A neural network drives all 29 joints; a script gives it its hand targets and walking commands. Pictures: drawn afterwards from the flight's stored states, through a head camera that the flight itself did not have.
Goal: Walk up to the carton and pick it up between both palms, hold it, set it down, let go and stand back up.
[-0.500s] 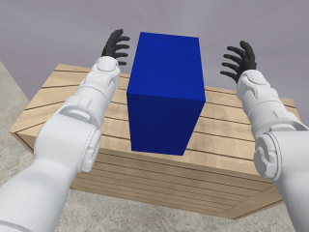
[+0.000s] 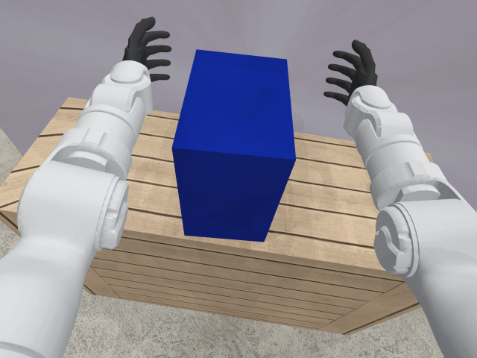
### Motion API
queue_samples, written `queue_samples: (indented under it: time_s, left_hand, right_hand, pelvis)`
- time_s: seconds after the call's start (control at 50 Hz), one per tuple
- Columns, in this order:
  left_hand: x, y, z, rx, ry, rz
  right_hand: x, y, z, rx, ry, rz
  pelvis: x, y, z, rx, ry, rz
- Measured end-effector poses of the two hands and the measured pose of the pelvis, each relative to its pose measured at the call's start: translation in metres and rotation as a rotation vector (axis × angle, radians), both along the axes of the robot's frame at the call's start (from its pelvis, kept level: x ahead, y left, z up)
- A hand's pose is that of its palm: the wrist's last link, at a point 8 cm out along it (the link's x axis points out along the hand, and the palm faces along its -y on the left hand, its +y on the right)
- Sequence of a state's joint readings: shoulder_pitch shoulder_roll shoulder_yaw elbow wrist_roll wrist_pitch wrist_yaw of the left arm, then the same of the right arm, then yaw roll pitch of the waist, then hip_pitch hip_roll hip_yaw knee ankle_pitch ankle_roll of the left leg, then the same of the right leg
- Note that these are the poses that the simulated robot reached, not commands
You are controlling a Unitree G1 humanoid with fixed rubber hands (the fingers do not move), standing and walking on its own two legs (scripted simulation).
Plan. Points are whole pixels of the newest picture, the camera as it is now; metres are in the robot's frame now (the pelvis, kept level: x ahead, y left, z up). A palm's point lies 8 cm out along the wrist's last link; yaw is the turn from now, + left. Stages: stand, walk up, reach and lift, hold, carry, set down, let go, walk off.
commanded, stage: set down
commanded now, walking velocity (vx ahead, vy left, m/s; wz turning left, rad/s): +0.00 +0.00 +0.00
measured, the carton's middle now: (232, 152) +0.49 -0.04 +0.03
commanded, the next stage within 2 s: none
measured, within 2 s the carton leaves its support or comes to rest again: neither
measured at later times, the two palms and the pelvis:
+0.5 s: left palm (140, 122) +0.46 +0.11 +0.14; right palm (357, 134) +0.41 -0.22 +0.15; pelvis +0.00 +0.02 +0.01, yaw -2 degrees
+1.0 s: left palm (119, 178) +0.39 +0.14 +0.10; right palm (342, 186) +0.35 -0.20 +0.10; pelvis -0.01 +0.02 +0.01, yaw -1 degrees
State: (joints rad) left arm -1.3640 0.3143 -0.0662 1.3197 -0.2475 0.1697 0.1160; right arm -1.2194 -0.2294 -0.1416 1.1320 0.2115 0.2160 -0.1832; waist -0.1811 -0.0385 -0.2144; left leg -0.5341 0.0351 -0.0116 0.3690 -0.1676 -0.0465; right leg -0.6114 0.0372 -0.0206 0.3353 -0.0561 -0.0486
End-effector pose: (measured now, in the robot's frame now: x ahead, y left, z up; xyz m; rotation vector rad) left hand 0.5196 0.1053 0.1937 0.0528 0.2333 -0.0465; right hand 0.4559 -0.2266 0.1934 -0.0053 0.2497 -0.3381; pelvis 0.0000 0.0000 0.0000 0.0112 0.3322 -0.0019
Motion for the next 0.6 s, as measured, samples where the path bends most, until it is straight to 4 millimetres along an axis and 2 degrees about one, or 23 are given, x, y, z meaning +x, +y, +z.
queue_samples:
  time_s: [0.1, 0.22, 0.34, 0.46, 0.6]
  left_hand:
    - [-0.003, 0.003, 0.000, 0.021, -0.004, -0.012]
    - [-0.025, 0.012, -0.018, 0.059, 0.039, -0.029]
    - [-0.045, 0.008, -0.032, 0.039, 0.032, -0.047]
    - [-0.052, 0.003, -0.050, 0.033, 0.069, -0.038]
    - [-0.072, 0.005, -0.055, 0.023, 0.043, -0.045]
  right_hand:
    - [0.000, 0.009, 0.008, 0.006, -0.029, 0.019]
    - [-0.013, 0.018, -0.017, 0.048, 0.017, 0.025]
    - [-0.031, 0.013, -0.038, 0.074, 0.006, 0.006]
    - [-0.041, 0.005, -0.042, 0.057, -0.003, 0.010]
    - [-0.060, 0.004, -0.053, 0.059, -0.025, 0.023]
  pelvis:
    - [0.008, 0.005, 0.004, -0.005, -0.054, -0.014]
    - [0.014, 0.014, 0.008, -0.017, -0.143, -0.008]
    - [0.010, 0.019, 0.008, -0.025, -0.184, -0.005]
    - [-0.001, 0.021, 0.006, -0.016, -0.184, -0.027]
    - [-0.003, 0.020, 0.008, -0.016, -0.214, -0.033]
